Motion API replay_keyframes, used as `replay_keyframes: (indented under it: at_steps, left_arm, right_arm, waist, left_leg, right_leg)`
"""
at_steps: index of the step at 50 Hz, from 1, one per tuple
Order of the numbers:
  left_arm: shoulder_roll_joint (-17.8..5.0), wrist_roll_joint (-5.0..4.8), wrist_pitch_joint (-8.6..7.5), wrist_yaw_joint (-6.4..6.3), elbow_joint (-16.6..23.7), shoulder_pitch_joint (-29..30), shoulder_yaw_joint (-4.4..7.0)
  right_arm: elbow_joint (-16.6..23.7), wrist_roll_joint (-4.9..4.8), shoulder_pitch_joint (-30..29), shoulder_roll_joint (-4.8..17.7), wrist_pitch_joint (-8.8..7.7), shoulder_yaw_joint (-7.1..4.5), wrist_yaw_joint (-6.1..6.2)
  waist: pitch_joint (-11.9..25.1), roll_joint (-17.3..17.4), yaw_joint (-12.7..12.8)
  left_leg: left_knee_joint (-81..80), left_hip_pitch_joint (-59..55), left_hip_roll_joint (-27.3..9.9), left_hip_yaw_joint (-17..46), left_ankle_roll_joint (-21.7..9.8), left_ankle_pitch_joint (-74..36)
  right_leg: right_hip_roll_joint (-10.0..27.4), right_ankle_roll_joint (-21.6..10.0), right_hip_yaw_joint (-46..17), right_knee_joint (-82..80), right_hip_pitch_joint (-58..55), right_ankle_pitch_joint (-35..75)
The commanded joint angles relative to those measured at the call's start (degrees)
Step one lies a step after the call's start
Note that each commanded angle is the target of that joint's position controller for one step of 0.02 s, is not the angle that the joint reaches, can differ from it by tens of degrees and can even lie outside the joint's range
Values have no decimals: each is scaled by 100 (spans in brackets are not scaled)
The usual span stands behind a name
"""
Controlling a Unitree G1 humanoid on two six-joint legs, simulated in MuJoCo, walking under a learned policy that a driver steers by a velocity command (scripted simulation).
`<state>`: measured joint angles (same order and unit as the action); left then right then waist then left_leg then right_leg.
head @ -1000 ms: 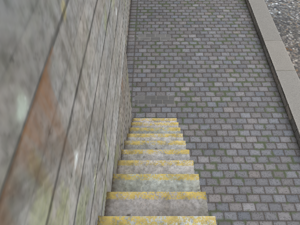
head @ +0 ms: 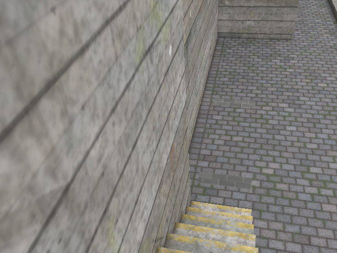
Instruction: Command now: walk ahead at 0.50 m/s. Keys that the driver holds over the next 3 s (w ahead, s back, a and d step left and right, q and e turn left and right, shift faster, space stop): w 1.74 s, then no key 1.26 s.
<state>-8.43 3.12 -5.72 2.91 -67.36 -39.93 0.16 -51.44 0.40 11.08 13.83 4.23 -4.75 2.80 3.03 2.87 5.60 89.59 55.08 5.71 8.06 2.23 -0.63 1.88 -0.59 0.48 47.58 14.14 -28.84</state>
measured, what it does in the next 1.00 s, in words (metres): goes down: left foot 0.21 m lower, then right foot 0.21 m lower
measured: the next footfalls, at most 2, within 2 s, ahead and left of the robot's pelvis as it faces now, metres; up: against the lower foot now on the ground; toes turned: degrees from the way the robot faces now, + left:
left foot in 0.38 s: +0.29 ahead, +0.17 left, -0.21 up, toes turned +4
right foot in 0.84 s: +0.52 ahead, -0.02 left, -0.41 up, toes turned +5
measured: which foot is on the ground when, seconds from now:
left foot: up 0.00-0.36, down 0.38-0.84, up 0.86-1.00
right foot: down 0.00-0.36, up 0.38-0.82, down 0.84-1.00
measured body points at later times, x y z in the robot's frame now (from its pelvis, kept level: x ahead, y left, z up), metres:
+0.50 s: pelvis +0.26 +0.09 -0.20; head +0.27 +0.12 +0.25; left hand +0.22 +0.35 -0.36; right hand +0.22 -0.18 -0.32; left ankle +0.25 +0.17 -0.91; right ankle +0.20 -0.09 -0.70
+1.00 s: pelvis +0.50 +0.05 -0.40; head +0.53 +0.05 +0.04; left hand +0.46 +0.31 -0.55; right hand +0.53 -0.20 -0.55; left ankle +0.53 +0.18 -0.93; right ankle +0.48 -0.03 -1.11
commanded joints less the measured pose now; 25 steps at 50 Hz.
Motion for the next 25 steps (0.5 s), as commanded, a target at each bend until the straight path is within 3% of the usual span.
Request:
replay_keyframes:
  at_steps: [1, 2, 3, 4, 5, 6, 9, 10, 11, 12, 13, 14, 15, 16, 17, 18, 19, 20, 21, 22, 23, 24, 25]
  left_arm:
    - [-1109, -135, -334, -49, 624, 1348, 113]
    - [-1107, -176, -356, -71, 560, 1163, 103]
    - [-1137, -288, -374, -97, 627, 1342, 119]
    - [-1244, -308, -410, -105, 675, 1269, 153]
    - [-1193, -291, -334, -180, 696, 1170, 166]
    - [-1095, -220, -289, -254, 685, 844, 126]
    - [-881, -30, -272, -314, 789, 402, 112]
    - [-897, -4, -280, -390, 810, 340, 144]
    - [-907, 30, -253, -421, 837, 342, 172]
    - [-1001, 68, -223, -401, 911, 537, 239]
    - [-930, 26, -241, -398, 950, 772, 229]
    - [-875, -12, -218, -393, 910, 740, 233]
    - [-849, 62, -123, -349, 840, 666, 249]
    - [-856, 124, 36, -372, 806, 792, 282]
    - [-1049, 67, 158, -339, 687, 1029, 299]
    - [-1186, 35, 202, -371, 653, 1428, 351]
    - [-1019, 50, 216, -366, 678, 1820, 392]
    - [-399, -204, 281, -353, 1034, 366, 296]
    - [-683, -34, 361, -439, 864, 241, 255]
    - [-815, 172, 523, -446, 777, 596, 275]
    - [-792, 372, 660, -404, 885, 730, 274]
    - [-1067, 382, 719, -388, 1126, 1603, 264]
    - [-1038, 138, 871, -332, 1209, 2037, 214]
  right_arm:
    - [169, -74, 301, 221, 168, -47, -118]
    - [208, -58, -39, 302, 169, -82, -132]
    - [279, -69, -306, 257, 123, -5, -198]
    - [291, -107, -512, 210, 57, -12, -263]
    - [355, -12, -828, 128, -30, 20, -391]
    - [414, 29, -1162, 151, -167, 22, -415]
    - [603, -86, -1981, 207, -394, -15, -364]
    - [576, -58, -1958, 86, -441, -8, -373]
    - [572, -94, -1984, 50, -465, -6, -373]
    - [492, -79, -1916, -43, -465, 38, -360]
    - [371, -124, -1606, 47, -522, 11, -350]
    - [235, -108, -1270, 101, -531, 4, -341]
    - [-33, -130, -444, 206, -523, -20, -313]
    - [-513, -173, 884, 352, -491, -57, -244]
    - [-1001, -159, 2296, 572, -375, -151, -153]
    - [-1290, 78, 3539, 871, -400, -295, -131]
    - [-1272, 202, 3778, 1202, -426, -315, -151]
    - [-1107, 312, 3005, 1372, -610, -34, -349]
    - [-1150, -77, 3110, 1049, -698, -6, -388]
    - [-1040, -214, 2589, 911, -804, 62, -400]
    - [-1010, -382, 2200, 1013, -848, 55, -257]
    - [-899, -404, 1899, 659, -986, 180, -193]
    - [-794, -375, 1540, 315, -942, 355, -95]
  waist:
    - [-1550, -1139, -917]
    - [-1571, -1163, -748]
    - [-1634, -1010, -739]
    - [-1472, -982, -574]
    - [-1362, -905, -406]
    - [-1310, -660, -118]
    - [-1519, -810, 443]
    - [-1436, -941, 469]
    - [-1312, -931, 543]
    - [-1290, -664, 447]
    - [-1089, -549, 394]
    - [-937, -607, 434]
    - [-696, -497, 148]
    - [-259, -485, -297]
    - [-7, -485, -1004]
    - [-258, -222, -1704]
    - [-730, 876, -2173]
    - [-482, 1680, -492]
    - [-64, 1406, -633]
    - [-241, 883, -487]
    - [-141, 1047, -238]
    - [-407, 560, -408]
    - [-837, 136, -257]
  left_leg:
    - [-1747, 1, -168, 387, 53, -1875]
    - [-2272, -61, -208, 397, 10, -2145]
    - [-3268, -464, -325, 244, -76, -2732]
    - [-3659, -973, -374, 77, -134, -3087]
    - [-4010, -1318, -471, -73, -207, -3431]
    - [-4255, -1164, -481, -123, -206, -3594]
    - [-5038, -778, -635, -110, -198, -3300]
    - [-5307, -919, -647, -86, -206, -3242]
    - [-5465, -1137, -674, -129, -205, -3103]
    - [-5793, -1548, -741, -357, -226, -3435]
    - [-6124, -2198, -855, -544, -187, -3611]
    - [-6459, -2780, -954, -560, -217, -3880]
    - [-6551, -3529, -1020, -708, -313, -4349]
    - [-6549, -4451, -1010, -917, -316, -4555]
    - [-6623, -5707, -974, -1116, -389, -4487]
    - [-6774, -6916, -1144, -891, -419, -3793]
    - [-7423, -7021, -1607, -526, -623, -3565]
    - [-4553, -8050, -2440, -103, -260, -7707]
    - [-4609, -7862, -2606, 360, -215, -6665]
    - [-5174, -6788, -2638, 740, -507, -4654]
    - [-5491, -6109, -3063, 1770, -1186, -2483]
    - [-5628, -5176, -2926, 1639, -1258, -1293]
    - [-5985, -3772, -2600, 1251, -1156, -718]
  right_leg:
    - [1090, -704, -1845, -2709, 1270, 435]
    - [1089, -752, -1874, -2764, 953, 216]
    - [1027, -693, -1578, -2834, 963, 27]
    - [1050, -760, -1526, -2946, 913, -156]
    - [1027, -831, -1363, -2735, 854, -318]
    - [1080, -846, -1182, -2343, 442, -467]
    - [1068, -970, -1028, -1732, -413, 37]
    - [1016, -1013, -952, -1482, -498, 272]
    - [950, -1043, -932, -1196, -547, 513]
    - [893, -978, -797, -938, -398, 568]
    - [690, -874, -615, -577, -251, 658]
    - [573, -797, -488, -120, -227, 790]
    - [493, -752, -406, 634, -124, 782]
    - [358, -705, -325, 1687, -158, 1111]
    - [154, -597, -119, 3085, 219, 1738]
    - [-163, -499, -385, 4697, 1438, 1540]
    - [-1322, -300, -417, 7052, 2280, -2091]
    - [-1159, -286, -984, 7388, 4152, -2856]
    - [-774, -334, -1138, 6582, 4408, -2055]
    - [-658, -292, -936, 6437, 4184, -977]
    - [-482, -221, -795, 6573, 4323, -694]
    - [-324, -223, -1621, 4839, 4257, 1024]
    - [-331, -23, -1355, 3946, 3542, 1816]
Over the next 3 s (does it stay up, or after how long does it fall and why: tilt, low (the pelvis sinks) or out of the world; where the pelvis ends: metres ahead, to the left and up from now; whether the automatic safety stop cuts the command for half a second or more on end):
stays up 0.94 -0.07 -0.78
